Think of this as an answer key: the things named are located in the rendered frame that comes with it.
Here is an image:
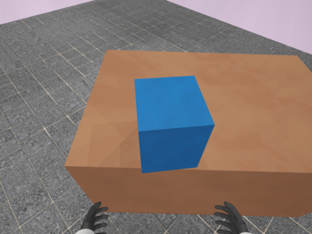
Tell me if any right robot hand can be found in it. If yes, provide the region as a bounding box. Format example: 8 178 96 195
214 201 249 234

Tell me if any pedestal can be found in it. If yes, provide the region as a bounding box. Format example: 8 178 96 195
64 50 312 217

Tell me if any carton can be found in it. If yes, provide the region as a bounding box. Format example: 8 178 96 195
134 76 215 173

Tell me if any left robot hand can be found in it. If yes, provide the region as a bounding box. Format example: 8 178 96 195
80 201 108 234

